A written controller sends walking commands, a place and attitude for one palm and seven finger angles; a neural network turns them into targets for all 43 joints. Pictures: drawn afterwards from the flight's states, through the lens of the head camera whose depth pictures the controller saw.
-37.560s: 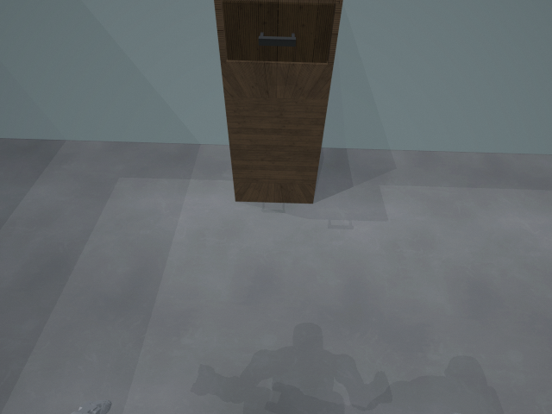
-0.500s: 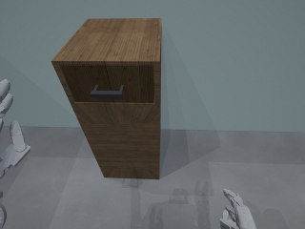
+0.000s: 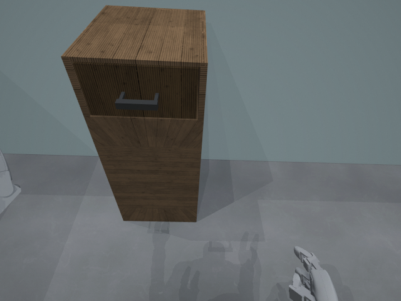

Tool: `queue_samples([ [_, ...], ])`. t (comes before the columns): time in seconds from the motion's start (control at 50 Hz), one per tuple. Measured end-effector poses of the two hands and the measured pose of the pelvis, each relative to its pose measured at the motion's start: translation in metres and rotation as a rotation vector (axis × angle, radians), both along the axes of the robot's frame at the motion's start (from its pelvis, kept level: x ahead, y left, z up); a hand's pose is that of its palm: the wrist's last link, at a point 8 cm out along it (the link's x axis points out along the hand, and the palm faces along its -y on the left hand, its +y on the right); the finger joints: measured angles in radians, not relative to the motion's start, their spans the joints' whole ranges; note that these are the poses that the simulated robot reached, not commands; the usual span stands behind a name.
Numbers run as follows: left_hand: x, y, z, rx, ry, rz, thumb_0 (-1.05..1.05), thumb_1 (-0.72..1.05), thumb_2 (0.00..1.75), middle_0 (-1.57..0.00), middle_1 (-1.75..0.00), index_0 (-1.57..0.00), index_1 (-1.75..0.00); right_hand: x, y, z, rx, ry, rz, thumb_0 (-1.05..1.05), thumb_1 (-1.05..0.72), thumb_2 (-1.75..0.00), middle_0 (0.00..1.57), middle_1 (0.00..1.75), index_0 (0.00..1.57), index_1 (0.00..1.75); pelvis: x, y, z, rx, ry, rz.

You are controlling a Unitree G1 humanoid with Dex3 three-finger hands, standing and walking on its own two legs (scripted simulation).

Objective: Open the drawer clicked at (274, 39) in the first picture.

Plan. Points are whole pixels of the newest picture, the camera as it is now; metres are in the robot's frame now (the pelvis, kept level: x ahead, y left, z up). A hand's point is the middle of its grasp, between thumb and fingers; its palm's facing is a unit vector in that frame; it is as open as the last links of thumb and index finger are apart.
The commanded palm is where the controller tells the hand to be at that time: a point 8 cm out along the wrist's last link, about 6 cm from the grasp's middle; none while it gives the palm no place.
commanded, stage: step back with the hand held close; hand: left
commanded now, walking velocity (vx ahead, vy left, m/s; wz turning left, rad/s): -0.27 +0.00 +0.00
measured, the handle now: (138, 100) +0.63 +0.23 +0.06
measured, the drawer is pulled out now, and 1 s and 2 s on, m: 0.00 0.00 0.00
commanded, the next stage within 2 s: stop stepping back and stand still in 0.66 s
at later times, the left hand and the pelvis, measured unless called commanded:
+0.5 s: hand out of the picture +0.13 +0.23 +0.23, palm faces +0.38 -0.79 -0.48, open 7.4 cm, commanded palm +0.05 +0.28 +0.24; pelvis -0.09 +0.00 +0.01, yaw -2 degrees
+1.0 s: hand out of the picture -0.06 +0.25 +0.24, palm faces +0.44 -0.76 -0.48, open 7.4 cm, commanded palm -0.10 +0.29 +0.24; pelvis -0.24 +0.01 +0.01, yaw -2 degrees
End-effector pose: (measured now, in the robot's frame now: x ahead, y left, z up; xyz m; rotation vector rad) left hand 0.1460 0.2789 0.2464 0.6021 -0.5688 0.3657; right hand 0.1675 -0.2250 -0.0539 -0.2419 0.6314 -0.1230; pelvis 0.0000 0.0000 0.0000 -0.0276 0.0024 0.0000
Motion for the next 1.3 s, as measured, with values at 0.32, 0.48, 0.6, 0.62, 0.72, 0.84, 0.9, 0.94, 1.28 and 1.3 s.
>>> queue_samples([
  [0.32, -0.052, 0.008, 0.005, 0.033, 0.023, 0.016, 0.01, 0.89, 0.90, -0.22, -0.30, -0.21, -0.31, -0.075, 0.009, -0.009, -0.006, 0.067, -0.024, 0.02, -0.90, -0.89, 0.21, 0.30, 0.21, 0.30, -0.049, 0.007, 0.004, -0.015, 0.048, 0.011],
  [0.48, -0.056, -0.010, -0.005, 0.007, 0.088, -0.062, 0.01, 0.89, 0.90, -0.22, -0.30, -0.21, -0.31, -0.092, -0.001, -0.017, 0.034, 0.090, -0.030, 0.02, -0.90, -0.89, 0.21, 0.31, 0.21, 0.30, -0.084, 0.001, 0.005, -0.006, 0.054, -0.029],
  [0.6, -0.075, 0.004, -0.008, 0.032, 0.125, -0.093, 0.01, 0.89, 0.90, -0.22, -0.30, -0.21, -0.31, -0.105, -0.008, 0.004, -0.052, 0.060, -0.068, 0.02, -0.90, -0.89, 0.21, 0.30, 0.21, 0.30, -0.098, 0.013, 0.007, -0.006, 0.067, -0.018],
  [0.62, -0.079, 0.007, -0.009, 0.027, 0.126, -0.097, 0.01, 0.89, 0.90, -0.22, -0.30, -0.21, -0.31, -0.108, -0.007, 0.006, -0.063, 0.059, -0.069, 0.02, -0.90, -0.89, 0.21, 0.30, 0.21, 0.30, -0.105, 0.016, 0.008, -0.003, 0.065, -0.014],
  [0.72, -0.106, 0.015, -0.012, 0.005, 0.177, -0.111, 0.01, 0.89, 0.90, -0.22, -0.30, -0.21, -0.31, -0.129, 0.005, 0.019, -0.063, 0.016, -0.033, 0.02, -0.90, -0.90, 0.20, 0.30, 0.20, 0.30, -0.141, 0.023, 0.015, -0.013, 0.038, -0.032],
  [0.84, -0.166, 0.007, 0.000, 0.026, 0.163, -0.124, 0.01, 0.89, 0.90, -0.22, -0.30, -0.21, -0.31, -0.175, 0.021, 0.021, -0.012, -0.028, -0.007, 0.01, -0.90, -0.89, 0.20, 0.30, 0.21, 0.30, -0.184, 0.022, 0.015, -0.032, 0.017, -0.041],
  [0.9, -0.197, 0.007, 0.005, 0.040, 0.144, -0.076, 0.01, 0.89, 0.90, -0.22, -0.30, -0.21, -0.31, -0.202, 0.025, 0.016, 0.014, -0.026, -0.007, 0.01, -0.90, -0.89, 0.21, 0.30, 0.21, 0.30, -0.205, 0.017, 0.013, -0.022, 0.015, -0.027],
  [0.94, -0.218, 0.008, 0.004, 0.055, 0.128, -0.028, 0.01, 0.89, 0.90, -0.22, -0.30, -0.21, -0.31, -0.220, 0.024, 0.009, 0.031, -0.018, -0.002, 0.01, -0.90, -0.89, 0.21, 0.30, 0.21, 0.30, -0.220, 0.011, 0.008, 0.014, 0.024, -0.013],
  [1.28, -0.277, 0.047, -0.013, -0.113, 0.023, 0.035, 0.01, 0.89, 0.90, -0.21, -0.30, -0.21, -0.31, -0.325, 0.012, -0.002, -0.086, 0.080, -0.106, 0.02, -0.90, -0.90, 0.20, 0.30, 0.20, 0.30, -0.279, 0.039, 0.006, 0.012, 0.008, 0.020],
  [1.3, -0.277, 0.046, -0.009, -0.092, 0.031, 0.027, 0.01, 0.89, 0.90, -0.21, -0.30, -0.21, -0.31, -0.326, 0.017, 0.000, -0.067, 0.069, -0.104, 0.02, -0.90, -0.90, 0.20, 0.30, 0.20, 0.30, -0.281, 0.039, 0.008, 0.010, 0.005, 0.019],
])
